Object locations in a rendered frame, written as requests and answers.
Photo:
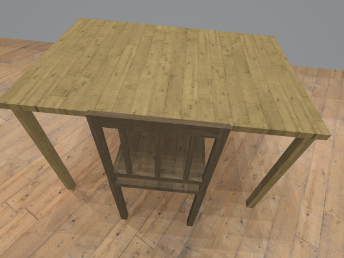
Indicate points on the chair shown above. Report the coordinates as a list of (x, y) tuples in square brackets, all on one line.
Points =
[(157, 153)]

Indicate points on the table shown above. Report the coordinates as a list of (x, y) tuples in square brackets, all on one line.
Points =
[(240, 79)]

